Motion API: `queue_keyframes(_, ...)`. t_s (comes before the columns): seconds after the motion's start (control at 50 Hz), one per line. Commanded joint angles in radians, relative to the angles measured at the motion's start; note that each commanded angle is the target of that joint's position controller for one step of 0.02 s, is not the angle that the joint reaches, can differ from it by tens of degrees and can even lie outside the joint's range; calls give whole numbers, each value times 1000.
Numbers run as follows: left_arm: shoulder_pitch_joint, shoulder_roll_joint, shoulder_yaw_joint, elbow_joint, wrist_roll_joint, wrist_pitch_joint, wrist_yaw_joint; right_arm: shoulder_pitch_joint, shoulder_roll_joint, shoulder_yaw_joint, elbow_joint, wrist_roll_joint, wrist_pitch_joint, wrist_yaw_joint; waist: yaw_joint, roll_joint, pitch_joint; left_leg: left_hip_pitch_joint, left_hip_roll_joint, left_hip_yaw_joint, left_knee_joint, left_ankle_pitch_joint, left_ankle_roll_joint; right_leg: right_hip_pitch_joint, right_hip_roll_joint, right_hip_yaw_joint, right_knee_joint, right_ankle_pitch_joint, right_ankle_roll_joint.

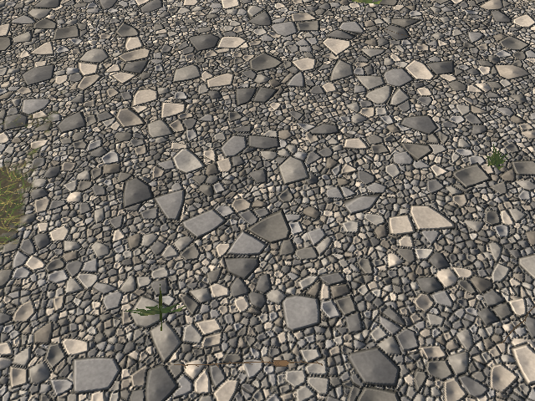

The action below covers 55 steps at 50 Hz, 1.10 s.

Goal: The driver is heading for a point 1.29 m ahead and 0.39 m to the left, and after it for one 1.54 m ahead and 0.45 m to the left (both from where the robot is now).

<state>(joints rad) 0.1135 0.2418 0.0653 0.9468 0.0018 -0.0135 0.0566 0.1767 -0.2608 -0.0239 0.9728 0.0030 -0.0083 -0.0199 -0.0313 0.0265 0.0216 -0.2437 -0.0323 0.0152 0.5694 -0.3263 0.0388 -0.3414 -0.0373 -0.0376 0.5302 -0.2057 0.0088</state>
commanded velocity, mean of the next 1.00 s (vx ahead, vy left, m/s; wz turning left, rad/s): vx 0.03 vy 0.00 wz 0.45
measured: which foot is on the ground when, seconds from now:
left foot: down 0.00-0.82, up 0.84-1.00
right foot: down 0.00-0.20, up 0.22-0.80, down 0.82-1.00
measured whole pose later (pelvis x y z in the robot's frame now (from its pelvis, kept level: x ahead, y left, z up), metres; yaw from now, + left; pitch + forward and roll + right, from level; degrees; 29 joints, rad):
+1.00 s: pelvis +0.03 +0.03 +0.01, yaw +29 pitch +1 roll +1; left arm 0.19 0.27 0.05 0.87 -0.01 -0.03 0.02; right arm 0.20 -0.33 -0.08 0.78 0.01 0.02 -0.02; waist 0.02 0.03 0.02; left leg -0.42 -0.06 -0.10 0.95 -0.39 -0.06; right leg -0.18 0.02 0.06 0.37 -0.21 -0.03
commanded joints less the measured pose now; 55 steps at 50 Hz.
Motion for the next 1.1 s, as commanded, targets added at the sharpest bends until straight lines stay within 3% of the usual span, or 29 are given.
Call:
queue_keyframes(0.02,106,181,48,-18,-2,-5,26,6,-88,-30,-79,4,14,-7,48,-222,-144,-234,1,9,213,-73,-13,315,-312,292,-107,500,-228)
queue_keyframes(0.04,93,183,48,-35,2,-7,33,-5,-98,-38,-91,7,22,-3,67,-242,-148,-273,11,-1,376,-273,-26,305,-382,340,-132,559,-278)
queue_keyframes(0.06,71,192,48,-52,8,-11,38,-20,-107,-46,-107,14,31,-1,68,-210,-139,-303,46,-37,484,-347,-38,281,-413,347,-154,567,-296)
queue_keyframes(0.1,-61,211,54,-84,-7,-14,43,6,-93,-49,-113,26,49,3,9,-172,-117,-225,106,-56,353,-247,-42,178,-346,223,-174,445,-207)
queue_keyframes(0.16,-108,216,58,-81,-17,10,32,85,-86,-61,-87,13,61,23,-32,-171,-135,4,38,68,123,28,-33,65,-259,47,-116,339,-139)
queue_keyframes(0.18,-96,196,55,-72,-23,15,27,114,-92,-70,-78,11,65,31,-41,-147,-135,72,9,87,37,97,-12,30,-234,4,-57,218,-106)
queue_keyframes(0.2,-46,154,48,-50,-26,23,18,116,-107,-81,-83,4,66,34,-33,-46,-98,127,14,22,-74,159,28,-53,-180,-62,75,14,-46)
queue_keyframes(0.22,-16,91,29,-66,9,31,8,109,-229,-107,-121,-5,62,18,-4,279,-42,188,263,-363,-224,412,140,-307,-50,-147,382,-380,56)
queue_keyframes(0.24,-130,94,28,-132,20,25,12,125,-287,-102,-157,-50,37,26,-40,287,-83,92,408,-606,-293,491,310,-354,41,39,585,-511,55)
queue_keyframes(0.26,-143,129,37,-140,5,24,17,90,-271,-100,-167,-56,10,27,-22,166,-75,81,385,-568,-302,393,314,-372,25,102,665,-451,38)
queue_keyframes(0.28,-116,158,46,-128,-3,21,20,30,-251,-97,-181,-31,-7,20,13,119,-48,79,327,-481,-288,330,251,-384,8,120,657,-344,22)
queue_keyframes(0.3,-86,175,55,-104,2,20,29,-20,-223,-92,-195,-8,-10,11,32,74,-49,90,283,-422,-268,292,191,-379,-10,123,638,-261,21)
queue_keyframes(0.32,-74,181,58,-97,7,19,35,-41,-202,-85,-204,6,-8,4,38,77,-53,85,261,-389,-256,335,165,-358,-13,127,621,-214,27)
queue_keyframes(0.38,-61,144,52,-102,-2,6,26,27,-176,-78,-198,5,-4,-12,29,70,-105,153,234,-358,-240,479,170,-321,22,126,604,-138,40)
queue_keyframes(0.46,-97,129,45,-125,-6,-2,20,62,-191,-85,-204,12,4,-24,10,79,-99,230,230,-400,-242,436,174,-343,38,146,457,-115,62)
queue_keyframes(0.56,-117,136,43,-139,-9,-10,6,38,-208,-96,-228,11,15,-27,3,103,-69,168,201,-458,-257,293,175,-251,57,162,289,-111,80)
queue_keyframes(0.68,-100,152,40,-150,-15,-34,-14,3,-215,-102,-257,9,29,-22,0,113,-89,149,188,-542,-217,411,186,-129,78,169,169,-147,73)
queue_keyframes(0.74,-43,164,39,-141,-18,-44,-31,-23,-207,-96,-273,11,39,-23,16,119,-121,167,179,-553,-170,546,173,-33,76,150,59,-128,56)
queue_keyframes(0.78,17,162,38,-125,-15,-48,-43,-43,-192,-86,-279,21,49,-28,54,107,-125,126,135,-523,-126,524,127,107,66,116,-150,51,29)
queue_keyframes(0.8,23,183,43,-125,-6,-45,-44,-15,-171,-78,-276,19,50,-30,44,68,-125,71,89,-491,-88,389,84,195,6,160,-212,169,3)
queue_keyframes(0.82,5,237,46,-144,12,-37,-40,43,-128,-64,-272,3,47,-27,0,-131,-141,-35,-19,-365,84,67,32,290,-173,343,-227,359,-71)
queue_keyframes(0.84,10,266,45,-149,40,-29,-37,66,-149,-73,-280,10,37,-27,-12,-253,-95,-208,-165,-257,242,-346,-19,300,-308,497,-207,578,-238)
queue_keyframes(0.86,1,254,42,-151,37,-31,-38,67,-212,-89,-283,-3,27,-24,-4,-246,-95,-250,-100,-229,442,-364,-62,234,-397,578,-233,492,-335)
queue_keyframes(0.88,-21,209,31,-162,21,-33,-36,60,-248,-102,-261,6,27,-23,1,-163,-85,-251,-60,-234,508,-263,-74,221,-320,497,-251,252,-296)
queue_keyframes(0.9,-41,180,23,-160,4,-31,-34,52,-217,-98,-248,7,34,-22,-4,-140,-61,-271,-42,-217,505,-174,-86,216,-237,423,-271,-14,-230)
queue_keyframes(0.94,-1,162,8,-137,-16,-32,-33,42,-149,-76,-242,-2,34,-10,20,-191,-12,-312,-22,-167,474,-73,-109,220,-176,396,-339,-265,-198)
queue_keyframes(1.02,94,219,21,-117,-12,-36,-23,-90,-116,-56,-276,8,-19,7,94,-186,21,-293,34,-39,234,-32,-107,259,-160,348,-373,-223,-202)
queue_keyframes(1.06,119,240,25,-114,-15,-42,-28,-110,-95,-45,-281,12,-39,14,105,-194,16,-206,36,-18,103,-48,-89,235,-166,328,-370,-189,-211)
queue_keyframes(1.1,135,256,29,-115,-22,-43,-39,-94,-111,-48,-272,21,-52,21,96,-196,19,-111,22,6,4,-32,-66,185,-174,326,-369,-194,-224)
Next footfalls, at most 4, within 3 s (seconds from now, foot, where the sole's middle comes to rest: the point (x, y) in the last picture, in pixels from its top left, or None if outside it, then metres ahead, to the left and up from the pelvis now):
0.82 right None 0.12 -0.06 -0.77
1.20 left None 0.03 0.19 -0.77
1.64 right None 0.46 0.15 -0.77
2.20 left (85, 362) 0.61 0.50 -0.77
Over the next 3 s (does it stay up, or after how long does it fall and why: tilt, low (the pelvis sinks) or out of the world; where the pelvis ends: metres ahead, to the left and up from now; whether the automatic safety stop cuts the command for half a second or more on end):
stays up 0.93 0.40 0.01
